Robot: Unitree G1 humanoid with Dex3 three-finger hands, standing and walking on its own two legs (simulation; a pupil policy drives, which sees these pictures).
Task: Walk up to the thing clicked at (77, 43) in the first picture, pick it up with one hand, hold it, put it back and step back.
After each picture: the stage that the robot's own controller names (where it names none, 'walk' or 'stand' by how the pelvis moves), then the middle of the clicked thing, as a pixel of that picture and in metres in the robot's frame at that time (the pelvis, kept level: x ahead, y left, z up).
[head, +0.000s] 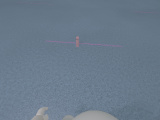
stand; (77, 41) +1.63 +0.26 -0.65
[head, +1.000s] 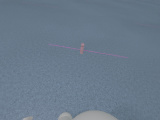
walk; (82, 48) +1.51 +0.08 -0.63
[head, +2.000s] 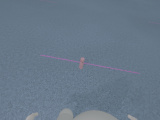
walk; (81, 63) +0.94 +0.06 -0.64
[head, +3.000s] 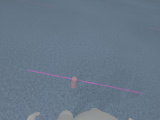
walk; (73, 82) +0.58 +0.12 -0.64
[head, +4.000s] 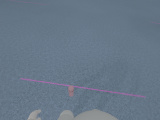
stand; (71, 91) +0.42 +0.15 -0.64
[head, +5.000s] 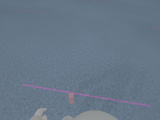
stand; (71, 98) +0.38 +0.17 -0.65
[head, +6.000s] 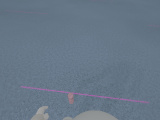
stand; (71, 98) +0.38 +0.17 -0.66
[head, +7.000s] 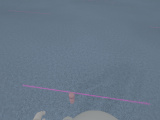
stand; (71, 98) +0.39 +0.17 -0.66
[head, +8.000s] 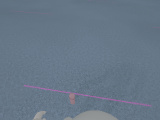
stand; (72, 99) +0.38 +0.16 -0.66
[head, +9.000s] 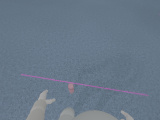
go down; (71, 88) +0.40 +0.16 -0.63
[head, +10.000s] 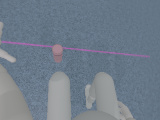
go down; (57, 54) +0.47 +0.19 -0.23
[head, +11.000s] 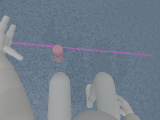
close in; (58, 54) +0.47 +0.18 -0.24
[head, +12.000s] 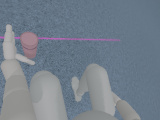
close in; (30, 48) +0.47 +0.23 -0.17
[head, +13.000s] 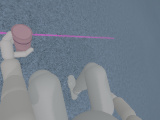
close; (22, 43) +0.47 +0.25 -0.17
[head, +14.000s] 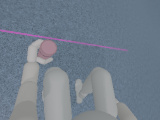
lift; (45, 53) +0.40 +0.22 -0.14
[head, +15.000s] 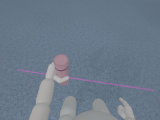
lift; (62, 72) +0.33 +0.17 +0.04
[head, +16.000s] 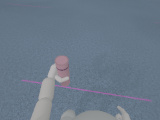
hold; (63, 73) +0.33 +0.16 +0.05
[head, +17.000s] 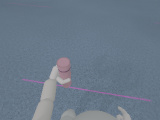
hold; (65, 74) +0.32 +0.16 +0.04
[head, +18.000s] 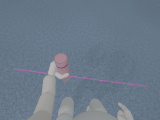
crouch; (63, 69) +0.36 +0.16 -0.01
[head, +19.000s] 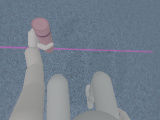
lower; (45, 39) +0.52 +0.21 -0.02
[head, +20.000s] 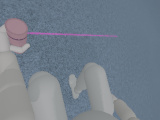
lower; (18, 40) +0.48 +0.26 -0.16
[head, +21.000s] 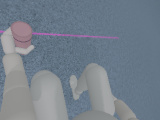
lower; (23, 42) +0.47 +0.26 -0.17
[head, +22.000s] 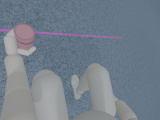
lower; (25, 43) +0.46 +0.25 -0.17
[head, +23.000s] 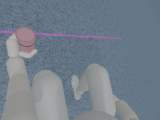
lower; (26, 46) +0.45 +0.25 -0.17
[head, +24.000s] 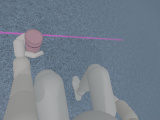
draw back; (32, 46) +0.45 +0.23 -0.16
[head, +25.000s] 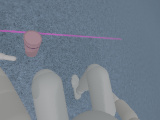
rise; (32, 46) +0.45 +0.23 -0.18
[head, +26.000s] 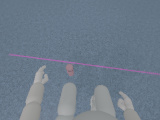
walk; (70, 70) +0.44 +0.16 -0.41
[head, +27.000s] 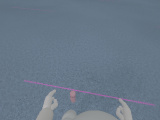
stand; (72, 96) +0.39 +0.14 -0.60
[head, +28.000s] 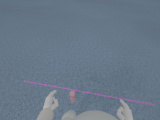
stand; (72, 96) +0.40 +0.15 -0.60
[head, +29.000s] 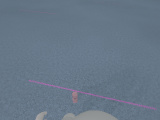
stand; (75, 97) +0.40 +0.13 -0.64
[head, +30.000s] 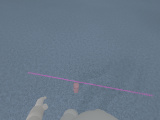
walk; (76, 88) +0.43 +0.10 -0.63
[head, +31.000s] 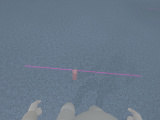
walk; (74, 75) +0.58 +0.14 -0.63
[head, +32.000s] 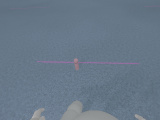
walk; (76, 64) +0.87 +0.27 -0.64
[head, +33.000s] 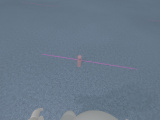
stand; (79, 61) +1.02 +0.16 -0.64
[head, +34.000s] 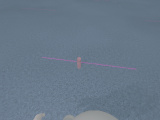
stand; (79, 63) +1.03 +0.16 -0.66
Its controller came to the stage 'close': yes
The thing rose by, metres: 0.69
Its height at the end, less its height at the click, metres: +0.00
